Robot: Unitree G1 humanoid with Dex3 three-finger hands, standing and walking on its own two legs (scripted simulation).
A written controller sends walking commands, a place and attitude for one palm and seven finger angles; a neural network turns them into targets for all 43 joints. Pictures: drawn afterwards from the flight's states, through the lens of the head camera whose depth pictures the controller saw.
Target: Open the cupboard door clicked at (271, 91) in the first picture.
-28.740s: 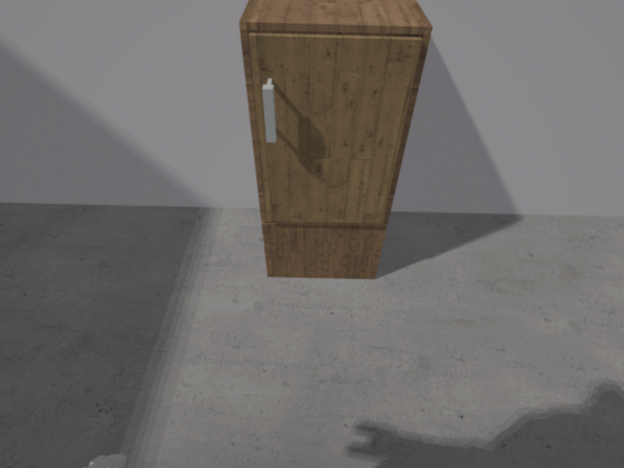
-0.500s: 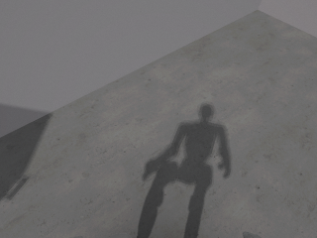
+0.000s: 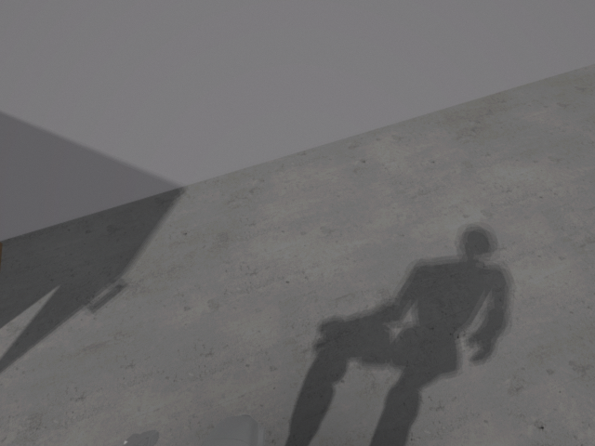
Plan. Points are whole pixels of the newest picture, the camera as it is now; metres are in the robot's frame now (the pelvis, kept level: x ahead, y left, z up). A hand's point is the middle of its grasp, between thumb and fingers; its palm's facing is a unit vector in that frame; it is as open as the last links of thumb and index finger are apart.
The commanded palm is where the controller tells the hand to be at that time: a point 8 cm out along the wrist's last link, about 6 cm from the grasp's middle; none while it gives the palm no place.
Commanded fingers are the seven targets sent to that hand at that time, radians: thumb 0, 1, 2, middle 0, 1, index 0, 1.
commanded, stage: turn to face it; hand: left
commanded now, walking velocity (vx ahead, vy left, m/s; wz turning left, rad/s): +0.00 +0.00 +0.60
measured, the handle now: out of the picture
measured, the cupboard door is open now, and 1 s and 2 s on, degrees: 48 48 48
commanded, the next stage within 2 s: take the last steps up to it in 1.90 s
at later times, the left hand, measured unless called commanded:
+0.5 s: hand out of the picture +0.07 +0.22 -0.16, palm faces +0.30 -0.91 -0.28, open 7.4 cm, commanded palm none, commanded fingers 0.00 0.90 0.90 -0.20 -0.30 -0.20 -0.30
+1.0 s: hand out of the picture -0.03 +0.19 -0.18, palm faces +0.60 -0.76 -0.24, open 7.4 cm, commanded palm none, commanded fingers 0.00 0.90 0.90 -0.20 -0.30 -0.20 -0.30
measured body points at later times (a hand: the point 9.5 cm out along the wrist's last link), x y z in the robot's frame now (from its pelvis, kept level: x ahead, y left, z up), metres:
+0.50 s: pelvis +0.02 -0.02 -0.01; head +0.08 -0.01 +0.44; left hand +0.05 +0.27 -0.14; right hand +0.17 -0.24 -0.15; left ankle +0.01 +0.12 -0.74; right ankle +0.05 -0.15 -0.73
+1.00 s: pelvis +0.05 -0.02 -0.01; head +0.07 +0.02 +0.43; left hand -0.06 +0.23 -0.17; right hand +0.29 -0.17 -0.13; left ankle +0.00 +0.08 -0.74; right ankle +0.09 -0.16 -0.68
